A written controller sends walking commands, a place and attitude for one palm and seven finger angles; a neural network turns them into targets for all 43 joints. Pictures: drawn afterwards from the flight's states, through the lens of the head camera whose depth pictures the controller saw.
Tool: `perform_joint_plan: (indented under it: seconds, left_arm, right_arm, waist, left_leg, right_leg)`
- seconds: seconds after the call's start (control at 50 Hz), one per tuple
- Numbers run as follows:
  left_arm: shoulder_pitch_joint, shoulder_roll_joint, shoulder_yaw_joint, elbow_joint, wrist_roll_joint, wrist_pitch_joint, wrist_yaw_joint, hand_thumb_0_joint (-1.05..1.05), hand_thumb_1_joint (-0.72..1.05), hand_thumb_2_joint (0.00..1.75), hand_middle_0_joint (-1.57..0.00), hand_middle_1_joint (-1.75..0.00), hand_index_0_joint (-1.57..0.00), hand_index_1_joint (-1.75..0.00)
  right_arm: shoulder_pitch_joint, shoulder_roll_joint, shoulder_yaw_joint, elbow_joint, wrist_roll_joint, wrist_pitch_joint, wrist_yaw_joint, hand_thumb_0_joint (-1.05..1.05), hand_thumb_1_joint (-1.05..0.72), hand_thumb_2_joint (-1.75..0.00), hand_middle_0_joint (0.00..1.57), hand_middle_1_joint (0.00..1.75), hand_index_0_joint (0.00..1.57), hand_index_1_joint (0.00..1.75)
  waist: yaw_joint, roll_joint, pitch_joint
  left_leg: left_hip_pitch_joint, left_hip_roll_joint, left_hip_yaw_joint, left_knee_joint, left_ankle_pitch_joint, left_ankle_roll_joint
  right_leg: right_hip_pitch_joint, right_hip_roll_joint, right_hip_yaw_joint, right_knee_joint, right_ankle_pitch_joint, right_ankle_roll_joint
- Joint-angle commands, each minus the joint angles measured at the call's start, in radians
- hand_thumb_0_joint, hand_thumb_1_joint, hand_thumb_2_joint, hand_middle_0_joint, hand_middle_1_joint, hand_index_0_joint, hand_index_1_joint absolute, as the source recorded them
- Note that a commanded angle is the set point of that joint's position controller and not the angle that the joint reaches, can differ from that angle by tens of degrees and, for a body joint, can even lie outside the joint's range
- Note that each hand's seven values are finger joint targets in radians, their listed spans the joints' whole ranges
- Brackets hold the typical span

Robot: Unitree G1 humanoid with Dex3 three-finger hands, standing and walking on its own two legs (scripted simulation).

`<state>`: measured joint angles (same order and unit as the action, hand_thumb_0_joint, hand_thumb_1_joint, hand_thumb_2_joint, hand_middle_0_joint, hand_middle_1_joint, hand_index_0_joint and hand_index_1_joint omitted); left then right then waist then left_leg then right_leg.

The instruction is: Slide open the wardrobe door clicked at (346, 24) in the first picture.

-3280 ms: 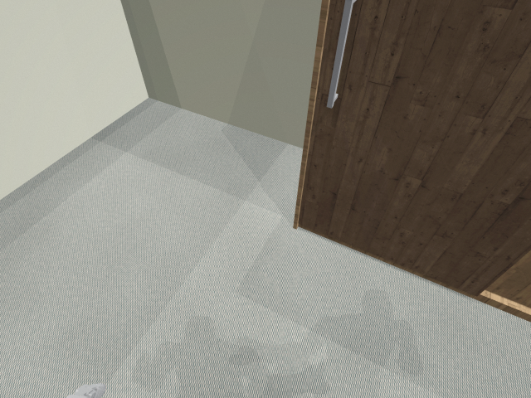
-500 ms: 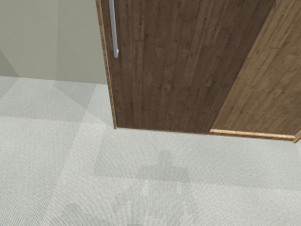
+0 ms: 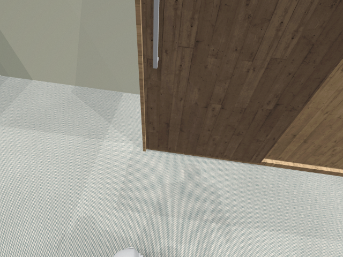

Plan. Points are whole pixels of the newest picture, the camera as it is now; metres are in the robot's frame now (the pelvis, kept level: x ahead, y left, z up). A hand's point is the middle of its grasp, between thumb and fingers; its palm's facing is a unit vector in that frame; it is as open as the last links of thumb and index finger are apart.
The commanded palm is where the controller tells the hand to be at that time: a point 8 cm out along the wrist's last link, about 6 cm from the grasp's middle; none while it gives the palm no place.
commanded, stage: take the last steps up to it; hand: left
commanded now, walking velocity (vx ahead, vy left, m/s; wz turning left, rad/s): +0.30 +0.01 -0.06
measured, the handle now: (156, 30) +0.82 +0.11 +0.12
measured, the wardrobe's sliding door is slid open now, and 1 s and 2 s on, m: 0.00 0.00 0.00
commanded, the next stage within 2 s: come to a stop and stand still in 0.66 s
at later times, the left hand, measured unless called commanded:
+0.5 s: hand (116, 207) +0.26 +0.17 -0.14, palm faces +0.06 -0.98 -0.21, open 7.2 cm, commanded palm none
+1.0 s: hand (109, 181) +0.35 +0.21 -0.16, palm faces -0.01 -0.99 -0.17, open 7.4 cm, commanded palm none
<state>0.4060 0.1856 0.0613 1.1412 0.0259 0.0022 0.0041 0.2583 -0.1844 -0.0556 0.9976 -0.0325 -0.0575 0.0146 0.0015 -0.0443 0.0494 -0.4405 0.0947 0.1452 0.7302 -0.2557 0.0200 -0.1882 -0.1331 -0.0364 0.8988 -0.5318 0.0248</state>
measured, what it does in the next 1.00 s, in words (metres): walks ahead: right foot, then left foot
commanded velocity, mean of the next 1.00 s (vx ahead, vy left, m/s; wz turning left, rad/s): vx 0.10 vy -0.04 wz -0.02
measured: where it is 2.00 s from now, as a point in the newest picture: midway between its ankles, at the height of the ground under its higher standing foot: (165, 238)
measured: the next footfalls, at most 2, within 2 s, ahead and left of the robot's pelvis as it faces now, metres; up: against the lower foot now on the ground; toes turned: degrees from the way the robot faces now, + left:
right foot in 0.38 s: +0.26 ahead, -0.11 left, +0.00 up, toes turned -10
left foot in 0.78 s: +0.42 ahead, +0.14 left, +0.00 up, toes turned +7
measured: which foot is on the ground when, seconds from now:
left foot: down 0.00-0.40, up 0.42-0.76, down 0.78-1.00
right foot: up 0.00-0.36, down 0.38-0.78, up 0.80-1.00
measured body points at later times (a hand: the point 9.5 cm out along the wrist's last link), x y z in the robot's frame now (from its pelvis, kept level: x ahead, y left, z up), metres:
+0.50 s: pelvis +0.19 -0.01 +0.02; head +0.20 -0.03 +0.47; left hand +0.26 +0.22 -0.12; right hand +0.14 -0.22 -0.15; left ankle +0.11 +0.10 -0.64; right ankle +0.22 -0.10 -0.71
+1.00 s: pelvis +0.34 +0.04 +0.03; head +0.37 +0.05 +0.47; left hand +0.35 +0.26 -0.14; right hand +0.42 -0.20 -0.11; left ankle +0.38 +0.13 -0.71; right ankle +0.31 -0.10 -0.66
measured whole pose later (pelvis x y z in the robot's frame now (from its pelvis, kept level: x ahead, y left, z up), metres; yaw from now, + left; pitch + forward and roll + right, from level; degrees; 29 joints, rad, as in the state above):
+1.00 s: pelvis +0.34 +0.04 +0.03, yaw -4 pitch +0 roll -1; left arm 0.26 0.17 0.05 1.07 0.02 0.04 0.02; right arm 0.11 -0.14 -0.03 1.02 -0.02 -0.02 -0.05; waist 0.01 -0.03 0.08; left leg -0.29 0.08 0.18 0.50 -0.20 0.04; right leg -0.41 -0.05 -0.05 0.94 -0.48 0.03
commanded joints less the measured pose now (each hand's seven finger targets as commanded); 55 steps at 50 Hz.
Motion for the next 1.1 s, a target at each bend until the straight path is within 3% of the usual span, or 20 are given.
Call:
perform_joint_plan:
  seconds: [0.0,0.04,0.08,0.28,0.34,0.36,0.38,0.4,0.42,0.46,0.52,0.66,0.72,0.74,0.76,0.8,0.84,0.92,0.98,1.08]
  left_arm:
    - [-0.139,0.050,0.009,-0.131,0.002,-0.048,-0.016,0.00,0.90,0.90,-0.20,-0.30,-0.20,-0.30]
    - [-0.081,0.014,0.006,-0.103,0.010,-0.037,-0.022,0.00,0.90,0.90,-0.20,-0.30,-0.20,-0.30]
    - [-0.051,-0.001,0.005,-0.099,0.008,-0.018,-0.020,0.00,0.90,0.90,-0.20,-0.30,-0.20,-0.30]
    - [-0.224,-0.008,0.009,-0.189,0.009,-0.028,-0.021,0.00,0.90,0.90,-0.20,-0.30,-0.20,-0.30]
    - [-0.065,0.031,0.021,-0.136,0.013,-0.048,-0.016,0.00,0.90,0.90,-0.20,-0.30,-0.20,-0.30]
    - [0.060,0.105,0.034,-0.099,0.018,-0.062,-0.008,0.00,0.90,0.90,-0.20,-0.30,-0.20,-0.30]
    - [0.160,0.203,0.054,-0.077,0.007,-0.067,0.000,0.00,0.90,0.90,-0.20,-0.30,-0.20,-0.30]
    - [0.153,0.197,0.055,-0.075,-0.007,-0.069,0.008,0.00,0.90,0.90,-0.20,-0.30,-0.20,-0.30]
    - [0.067,0.163,0.048,-0.093,-0.004,-0.066,0.012,0.00,0.90,0.90,-0.20,-0.30,-0.20,-0.30]
    - [-0.026,0.080,0.022,-0.117,-0.001,-0.073,0.018,0.00,0.90,0.90,-0.20,-0.30,-0.20,-0.30]
    - [-0.048,0.049,0.012,-0.109,0.006,-0.087,0.020,0.00,0.90,0.90,-0.20,-0.30,-0.20,-0.30]
    - [-0.037,0.106,0.011,-0.064,0.002,-0.077,0.012,0.00,0.90,0.90,-0.20,-0.30,-0.20,-0.30]
    - [-0.051,0.093,0.012,-0.052,-0.003,-0.061,0.012,0.00,0.90,0.90,-0.20,-0.30,-0.20,-0.30]
    - [-0.025,0.059,0.004,-0.055,-0.006,-0.055,0.010,0.00,0.90,0.90,-0.20,-0.30,-0.20,-0.30]
    - [0.026,0.005,-0.005,-0.059,-0.015,-0.049,0.009,0.00,0.90,0.90,-0.20,-0.30,-0.20,-0.30]
    - [0.005,0.005,-0.017,-0.052,-0.012,-0.023,0.027,0.00,0.90,0.90,-0.20,-0.30,-0.20,-0.30]
    - [-0.027,0.008,-0.016,-0.040,-0.008,-0.007,0.022,0.00,0.90,0.90,-0.20,-0.30,-0.20,-0.30]
    - [-0.044,0.034,0.004,-0.092,-0.002,0.031,0.020,0.00,0.90,0.90,-0.20,-0.30,-0.20,-0.30]
    - [-0.075,0.038,0.019,-0.142,0.000,0.048,0.020,0.00,0.90,0.90,-0.20,-0.30,-0.20,-0.30]
    - [-0.097,0.026,0.016,-0.187,-0.003,0.039,0.019,0.00,0.90,0.90,-0.20,-0.30,-0.20,-0.30]
  right_arm:
    - [0.185,-0.141,-0.023,0.038,0.005,-0.002,-0.033,0.00,-0.90,-0.90,0.20,0.30,0.20,0.30]
    - [0.124,-0.087,-0.005,0.038,0.004,-0.020,-0.039,0.00,-0.90,-0.90,0.20,0.30,0.20,0.30]
    - [0.096,-0.076,-0.006,0.040,0.008,-0.022,-0.040,0.00,-0.90,-0.90,0.20,0.30,0.20,0.30]
    - [0.150,-0.086,-0.022,0.084,0.000,-0.008,-0.032,0.00,-0.90,-0.90,0.20,0.30,0.20,0.30]
    - [0.139,-0.067,-0.015,0.093,0.006,-0.006,-0.031,0.00,-0.90,-0.90,0.20,0.30,0.20,0.30]
    - [0.139,-0.036,-0.008,0.080,0.018,-0.011,-0.023,0.00,-0.90,-0.90,0.20,0.30,0.20,0.30]
    - [0.123,-0.005,0.004,0.037,0.018,-0.014,-0.014,0.00,-0.90,-0.90,0.20,0.30,0.20,0.30]
    - [0.076,-0.054,-0.005,0.023,0.015,-0.003,-0.015,0.00,-0.90,-0.90,0.20,0.30,0.20,0.30]
    - [0.019,-0.040,-0.010,0.017,0.013,-0.002,-0.014,0.00,-0.90,-0.90,0.20,0.30,0.20,0.30]
    - [0.000,-0.019,-0.006,0.021,0.006,0.007,-0.008,0.00,-0.90,-0.90,0.20,0.30,0.20,0.30]
    - [0.063,0.025,-0.001,0.039,0.003,0.026,-0.005,0.00,-0.90,-0.90,0.20,0.30,0.20,0.30]
    - [-0.033,0.003,0.010,0.000,0.013,0.014,0.008,0.00,-0.90,-0.90,0.20,0.30,0.20,0.30]
    - [0.076,-0.045,0.004,0.040,0.009,0.001,-0.002,0.00,-0.90,-0.90,0.20,0.30,0.20,0.30]
    - [0.159,-0.109,-0.009,0.063,0.003,-0.005,-0.013,0.00,-0.90,-0.90,0.20,0.30,0.20,0.30]
    - [0.215,-0.199,-0.024,0.071,-0.002,-0.002,-0.026,0.00,-0.90,-0.90,0.20,0.30,0.20,0.30]
    - [0.098,-0.177,-0.004,0.047,0.007,0.017,-0.049,0.00,-0.90,-0.90,0.20,0.30,0.20,0.30]
    - [-0.016,-0.119,0.012,0.027,0.008,0.024,-0.060,0.00,-0.90,-0.90,0.20,0.30,0.20,0.30]
    - [-0.014,-0.153,-0.026,0.023,0.013,0.045,-0.073,0.00,-0.90,-0.90,0.20,0.30,0.20,0.30]
    - [-0.044,-0.159,-0.039,0.004,0.010,0.055,-0.072,0.00,-0.90,-0.90,0.20,0.30,0.20,0.30]
    - [-0.114,-0.159,-0.051,-0.031,0.000,0.069,-0.051,0.00,-0.90,-0.90,0.20,0.30,0.20,0.30]
  waist:
    - [-0.075,0.184,0.004]
    - [-0.021,0.154,0.008]
    - [0.004,0.170,0.010]
    - [-0.018,0.100,0.066]
    - [0.058,0.013,-0.013]
    - [0.105,-0.125,-0.088]
    - [0.114,-0.297,-0.109]
    - [0.121,-0.241,-0.101]
    - [0.101,-0.148,-0.024]
    - [0.045,-0.005,0.033]
    - [-0.005,-0.040,-0.012]
    - [0.010,-0.093,-0.004]
    - [-0.048,0.003,-0.021]
    - [-0.072,0.152,-0.071]
    - [-0.071,0.367,-0.131]
    - [-0.037,0.336,-0.100]
    - [-0.007,0.194,0.000]
    - [-0.014,0.160,-0.092]
    - [-0.008,0.186,-0.119]
    - [0.007,0.268,-0.101]
  left_leg:
    - [0.255,0.299,-0.474,-0.551,-0.330,0.126]
    - [0.178,0.234,-0.304,-0.551,-0.147,0.095]
    - [0.144,0.206,-0.222,-0.571,-0.104,0.109]
    - [0.270,0.216,-0.154,-0.531,-0.005,0.147]
    - [0.216,0.124,-0.061,-0.259,0.123,0.082]
    - [0.064,0.043,0.025,-0.010,0.068,0.036]
    - [-0.183,-0.073,0.051,0.274,-0.288,-0.003]
    - [-0.217,-0.037,-0.068,0.429,-0.306,0.008]
    - [-0.266,0.000,-0.110,0.498,-0.216,0.008]
    - [-0.208,0.049,-0.132,0.444,-0.084,-0.007]
    - [-0.105,0.047,-0.086,0.271,-0.065,-0.040]
    - [0.036,-0.001,-0.021,-0.068,0.035,-0.035]
    - [0.289,-0.017,-0.003,-0.237,0.136,-0.032]
    - [0.430,0.072,-0.112,-0.287,0.226,-0.003]
    - [0.521,0.293,-0.354,-0.369,0.392,0.078]
    - [0.338,0.353,-0.393,-0.449,0.418,0.133]
    - [0.211,0.300,-0.281,-0.432,0.560,0.139]
    - [0.324,0.297,-0.193,-0.365,0.791,0.161]
    - [0.310,0.286,-0.160,-0.354,0.726,0.160]
    - [0.211,0.237,-0.134,-0.340,0.485,0.123]
  right_leg:
    - [-0.487,0.003,0.019,0.433,0.136,-0.052]
    - [-0.394,-0.012,0.007,0.334,0.200,-0.036]
    - [-0.339,-0.009,-0.012,0.229,0.222,-0.026]
    - [-0.251,0.036,-0.073,-0.235,0.269,-0.018]
    - [0.043,0.081,-0.087,-0.428,0.336,-0.051]
    - [0.241,-0.083,0.122,-0.496,0.253,-0.118]
    - [0.386,-0.287,0.474,-0.629,0.272,-0.231]
    - [0.312,-0.318,0.529,-0.690,0.179,-0.263]
    - [0.222,-0.301,0.481,-0.714,0.093,-0.263]
    - [0.065,-0.228,0.288,-0.719,0.226,-0.215]
    - [0.027,-0.164,0.091,-0.684,0.533,-0.188]
    - [0.039,-0.122,0.028,-0.622,0.572,-0.157]
    - [-0.051,-0.069,-0.016,-0.462,0.475,-0.108]
    - [-0.137,-0.001,-0.052,-0.280,0.377,-0.073]
    - [-0.262,0.104,-0.131,-0.061,0.031,-0.026]
    - [-0.229,0.068,0.009,0.102,-0.091,-0.018]
    - [-0.200,0.032,0.025,0.065,-0.004,-0.001]
    - [-0.245,0.062,0.003,0.064,0.052,0.010]
    - [-0.266,0.079,0.026,0.122,0.081,0.010]
    - [-0.136,0.086,-0.027,-0.121,0.153,-0.008]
